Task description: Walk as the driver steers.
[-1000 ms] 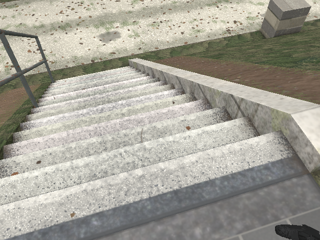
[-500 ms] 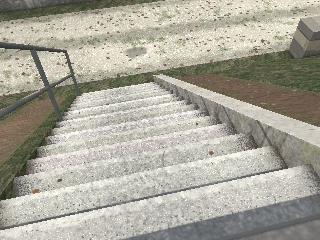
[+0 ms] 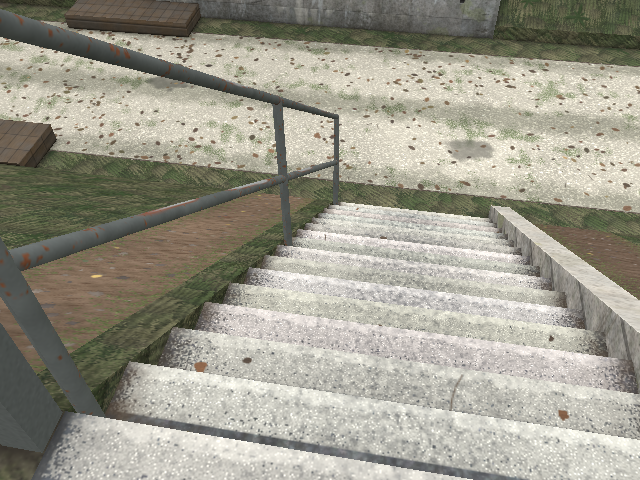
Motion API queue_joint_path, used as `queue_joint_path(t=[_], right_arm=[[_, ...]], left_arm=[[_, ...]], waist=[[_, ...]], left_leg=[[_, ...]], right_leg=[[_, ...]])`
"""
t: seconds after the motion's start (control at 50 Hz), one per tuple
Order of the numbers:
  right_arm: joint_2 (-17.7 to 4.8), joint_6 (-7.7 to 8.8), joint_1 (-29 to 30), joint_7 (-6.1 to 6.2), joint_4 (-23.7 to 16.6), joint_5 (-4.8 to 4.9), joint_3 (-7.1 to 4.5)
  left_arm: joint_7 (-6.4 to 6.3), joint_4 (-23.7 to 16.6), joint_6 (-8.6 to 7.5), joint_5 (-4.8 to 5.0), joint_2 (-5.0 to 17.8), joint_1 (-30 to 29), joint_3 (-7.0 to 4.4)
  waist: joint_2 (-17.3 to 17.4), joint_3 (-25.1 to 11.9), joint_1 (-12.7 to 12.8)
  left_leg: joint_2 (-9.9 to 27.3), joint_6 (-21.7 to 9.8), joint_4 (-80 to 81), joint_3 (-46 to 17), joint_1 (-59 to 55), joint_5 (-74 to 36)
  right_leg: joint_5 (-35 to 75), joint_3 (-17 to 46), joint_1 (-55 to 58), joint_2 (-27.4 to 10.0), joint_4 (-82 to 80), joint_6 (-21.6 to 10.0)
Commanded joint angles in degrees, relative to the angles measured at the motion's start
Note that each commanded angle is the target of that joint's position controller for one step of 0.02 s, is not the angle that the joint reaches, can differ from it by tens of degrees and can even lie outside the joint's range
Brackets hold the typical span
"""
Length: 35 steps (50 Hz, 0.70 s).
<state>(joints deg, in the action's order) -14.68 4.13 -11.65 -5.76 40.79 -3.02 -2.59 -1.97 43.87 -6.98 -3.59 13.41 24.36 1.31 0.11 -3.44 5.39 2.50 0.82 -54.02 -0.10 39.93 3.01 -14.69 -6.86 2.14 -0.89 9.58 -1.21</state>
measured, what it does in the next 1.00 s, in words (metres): walks ahead: left foot, then right foot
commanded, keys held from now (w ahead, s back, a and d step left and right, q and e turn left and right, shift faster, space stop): w+q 0.20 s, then w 0.06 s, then w+e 0.74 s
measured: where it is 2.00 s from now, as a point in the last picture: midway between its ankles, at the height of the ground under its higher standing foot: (374, 435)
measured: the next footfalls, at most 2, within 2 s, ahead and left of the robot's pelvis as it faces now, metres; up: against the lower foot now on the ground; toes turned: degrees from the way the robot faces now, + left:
left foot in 0.20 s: +0.25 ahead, +0.16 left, +0.00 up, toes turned +11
right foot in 0.72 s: +0.48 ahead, +0.00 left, +0.00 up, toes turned +1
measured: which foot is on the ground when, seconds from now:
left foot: up 0.00-0.18, down 0.20-0.76, up 0.78-1.00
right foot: down 0.00-0.24, up 0.26-0.70, down 0.72-1.00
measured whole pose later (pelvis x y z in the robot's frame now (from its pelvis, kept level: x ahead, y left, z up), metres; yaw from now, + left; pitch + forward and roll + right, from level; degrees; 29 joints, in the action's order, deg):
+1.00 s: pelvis +0.48 +0.07 -0.02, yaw -8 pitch +4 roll +0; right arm -13.2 3.4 -9.1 -2.0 42.6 -5.6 2.2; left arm 2.2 52.9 -6.7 -5.5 12.0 27.0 -1.4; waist 0.8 -4.5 4.4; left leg 5.4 2.8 -64.9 -4.4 42.1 12.3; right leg -20.7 5.2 -18.5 7.7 36.5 -5.7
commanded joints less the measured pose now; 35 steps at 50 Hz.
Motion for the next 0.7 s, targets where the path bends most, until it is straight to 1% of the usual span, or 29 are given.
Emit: queue_joint_path(t=[0.02,0.08,0.12,0.18,0.2,0.22,0.24,0.26,0.28,0.3,0.32,0.34,0.36,0.38,0.4,0.44,0.46,0.48,0.5,0.52,0.54,0.56,0.58,0.6,0.62,0.64,0.66,0.68,0.7], right_arm=[[0.0,0.95,9.5,-1.08,-5.6,0.14,0.74],[-0.8,0.64,9.9,-0.93,-6.0,-0.18,0.76],[-1.8,0.48,10.0,-0.52,-6.3,-0.09,0.46],[-5.3,1.00,5.4,0.51,-5.7,1.19,-1.05],[-8.4,1.77,0.4,1.44,-4.3,1.61,-2.48],[-12.1,1.75,-10.3,3.26,-1.2,0.61,-4.48],[-13.5,0.99,-23.9,4.07,3.0,0.94,-4.12],[-16.2,-2.17,-25.9,4.43,4.7,3.36,-5.89],[-12.2,1.31,-29.0,3.79,6.6,-0.43,-4.16],[-8.0,2.41,-20.2,3.52,6.2,0.28,-3.31],[-3.6,2.51,-15.0,3.62,5.5,1.02,-1.43],[-1.0,2.54,-10.0,3.86,5.1,0.63,-0.24],[-1.2,2.59,-6.9,3.99,4.2,0.85,0.08],[-7.0,1.08,-7.7,4.47,3.7,2.73,-2.01],[-2.2,3.08,-6.0,3.98,3.8,-0.40,-0.07],[-2.1,4.05,-10.8,4.69,5.3,-2.61,-0.02],[-2.5,4.19,-12.9,4.68,6.5,-2.81,-0.01],[-7.9,2.40,-13.5,5.31,7.4,5.09,-1.70],[-3.7,3.37,-12.3,4.03,6.1,-2.86,0.46],[-6.5,2.22,-13.7,5.07,8.2,4.85,-1.20],[-6.5,1.86,-14.0,5.45,8.4,5.38,-0.86],[-6.8,1.69,-14.8,5.55,8.8,3.31,-1.05],[-2.0,2.98,-16.8,3.49,10.4,-7.77,2.03],[-3.1,3.12,-14.3,3.48,10.1,-7.40,1.17],[-5.6,1.55,-12.1,5.37,7.4,3.49,-0.84],[-5.6,0.41,-15.2,6.53,8.4,4.77,-0.42],[-6.5,1.63,-19.4,4.06,12.1,-3.48,0.85],[-9.4,1.42,-15.5,3.38,10.9,-3.64,-0.89],[-10.5,1.21,-11.2,3.59,9.1,-3.15,-1.66]], left_arm=[[1.22,1.0,0.01,-0.20,8.6,5.0,-2.17],[2.33,2.7,0.19,-0.86,9.5,3.8,-2.36],[2.24,3.4,0.30,-0.87,10.2,2.2,-2.59],[2.12,4.4,0.32,-1.42,14.2,0.6,-3.78],[2.57,4.9,0.10,-1.79,14.5,2.1,-3.69],[3.54,5.2,-0.23,-4.06,10.2,6.0,-2.18],[5.73,3.7,-0.49,-5.48,2.5,13.0,0.83],[3.21,1.7,1.54,6.30,12.6,-0.5,-4.53],[5.83,0.0,0.29,0.64,6.1,-7.0,-0.91],[4.70,0.3,-0.11,-0.77,7.5,-10.7,-1.94],[3.73,1.0,0.14,-2.34,7.5,-7.5,-1.77],[3.75,1.6,0.98,-2.78,4.6,-7.6,-1.00],[4.25,2.2,1.81,-1.89,2.6,-5.1,-0.53],[3.36,3.1,4.12,3.47,8.0,-1.2,-3.24],[5.02,2.9,3.34,-0.86,2.0,-5.7,-0.42],[5.29,2.2,3.01,-1.42,1.9,-9.3,-0.44],[5.47,2.3,2.79,-0.84,2.1,-11.1,-0.65],[4.27,0.0,4.05,3.17,3.8,-13.6,-2.27],[6.11,0.4,3.24,-1.13,2.1,-16.4,-0.67],[4.83,0.1,4.75,2.95,1.4,-15.2,-1.81],[4.42,0.1,5.83,3.35,1.1,-15.4,-1.62],[4.10,3.2,6.64,3.71,2.3,-9.3,-2.89],[6.62,2.3,4.18,-3.34,1.8,-8.6,-1.65],[6.93,1.9,2.62,-2.85,4.5,-8.6,-3.26],[4.56,-0.1,4.62,2.59,5.6,-17.4,-4.03],[3.88,-2.8,5.82,2.62,3.1,-22.8,-2.83],[5.03,-3.8,3.23,0.37,2.2,-23.1,-2.30],[5.02,-2.8,2.33,0.60,2.8,-18.3,-2.71],[4.98,-0.6,1.29,0.98,4.1,-13.4,-3.09]], waist=[[-5.1,7.8,1.7],[-6.0,8.4,-0.2],[-6.1,8.5,-1.7],[-6.4,5.6,-6.8],[-5.6,2.6,-8.9],[-0.3,-6.2,-10.8],[10.4,-24.4,-11.7],[4.3,-13.2,-16.3],[2.3,-9.1,-17.6],[4.9,4.2,-13.8],[4.8,1.9,-9.1],[3.7,3.8,-6.0],[4.3,3.1,-3.2],[-1.2,2.0,-2.1],[5.3,3.9,-3.0],[2.0,3.9,-5.3],[2.4,3.7,-6.1],[-3.2,6.7,-3.9],[3.0,2.4,-6.4],[0.7,4.6,-4.1],[3.0,4.6,-4.2],[5.9,1.9,-3.6],[7.2,7.2,-2.8],[5.1,6.7,-2.0],[-1.1,6.4,-5.1],[2.4,9.6,-7.9],[8.6,8.3,-6.7],[7.1,7.1,-5.4],[3.3,5.1,-4.8]], left_leg=[[1.2,-1.0,8.2,2.6,7.1,-3.2],[0.8,-3.7,12.4,2.4,4.2,-1.7],[-0.3,-5.3,14.4,3.1,0.0,0.9],[-6.4,-7.9,18.5,7.0,-16.5,0.9],[-9.5,-9.9,19.7,8.4,-28.7,-1.0],[-5.6,-15.8,13.3,0.5,-52.6,-10.9],[12.5,-29.9,22.1,-29.6,-79.1,-10.4],[18.2,-27.3,29.1,-42.2,-65.6,-23.0],[15.5,-20.5,35.4,-31.9,-57.9,4.9],[12.7,-18.7,37.2,-27.4,-41.7,13.5],[11.7,-18.0,38.9,-22.8,-33.5,11.4],[10.6,-16.6,41.6,-18.8,-25.3,12.0],[10.3,-16.3,43.5,-17.4,-19.4,12.2],[9.7,-15.0,44.4,-15.6,-21.1,0.5],[10.5,-16.3,45.9,-12.9,-17.6,8.0],[11.5,-16.7,46.7,-12.4,-22.7,4.7],[11.5,-16.6,46.6,-10.4,-25.5,0.4],[8.1,-12.4,45.9,-5.0,-19.7,-10.5],[7.0,-14.1,44.6,-1.1,-21.1,-11.0],[5.3,-9.9,43.2,2.3,-18.3,-15.6],[4.5,-7.9,42.8,4.1,-16.8,-14.9],[6.6,-7.5,39.6,4.2,-20.5,-14.7],[9.7,-11.1,37.9,0.9,-19.3,-15.5],[11.5,-12.6,35.7,0.2,-28.0,-18.4],[7.2,-9.2,35.1,6.9,-29.1,-16.4],[7.6,-8.6,35.8,5.4,-29.6,-19.7],[14.3,-11.8,36.3,-1.4,-34.4,-29.1],[16.9,-13.9,33.9,-1.5,-42.6,-35.9],[16.0,-13.2,29.1,1.0,-44.9,-39.4]], right_leg=[[23.3,3.1,2.1,-14.5,-2.8,-11.3],[29.9,0.8,3.2,-16.5,-1.1,-10.6],[33.9,-1.5,3.2,-17.0,0.4,-9.5],[56.0,-6.8,-0.1,-15.7,10.8,-7.2],[57.4,-8.7,-5.9,-12.8,19.9,-5.4],[44.1,-7.5,-22.3,-10.8,35.7,-1.6],[-6.7,-2.1,-38.2,-2.6,51.8,2.7],[-18.5,1.7,-46.1,2.3,73.5,4.9],[-11.6,14.9,-47.5,-2.5,69.5,0.1],[-7.5,13.0,-50.4,-4.9,67.4,-0.3],[-3.6,12.8,-44.2,-6.9,63.2,-1.6],[-2.5,11.9,-39.8,-7.6,60.6,-2.3],[-3.6,11.4,-36.2,-7.9,58.6,-2.5],[-2.0,8.3,-31.1,-6.0,57.1,-0.9],[2.4,10.9,-38.5,-8.2,56.4,-2.1],[10.2,11.7,-44.9,-8.3,49.3,-2.0],[14.2,11.5,-47.1,-7.9,46.0,-1.9],[17.2,8.8,-36.4,-5.3,40.6,-1.3],[23.2,7.3,-38.8,-4.6,38.2,-1.5],[23.5,5.3,-29.6,-1.7,39.5,-0.9],[24.0,4.3,-27.1,-0.3,39.3,-0.5],[30.2,4.1,-25.5,0.1,48.0,-1.1],[26.9,9.6,-33.1,-4.4,52.0,-1.3],[20.1,9.5,-39.6,-3.6,51.4,-1.6],[17.7,3.3,-35.6,0.4,40.6,-2.3],[7.5,2.1,-33.1,1.9,32.9,-2.7],[1.9,5.9,-34.1,-2.0,32.3,-2.4],[-3.0,6.4,-36.9,-1.9,31.8,-2.2],[-2.9,6.4,-33.8,-1.1,27.3,-2.8]])
Velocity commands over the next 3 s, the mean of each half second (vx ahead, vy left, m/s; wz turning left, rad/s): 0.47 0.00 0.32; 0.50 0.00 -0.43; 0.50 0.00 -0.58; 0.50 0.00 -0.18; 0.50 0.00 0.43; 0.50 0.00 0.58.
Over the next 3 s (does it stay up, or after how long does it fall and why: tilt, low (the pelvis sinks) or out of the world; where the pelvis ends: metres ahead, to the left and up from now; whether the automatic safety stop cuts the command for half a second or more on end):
stays up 1.35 -0.19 -0.75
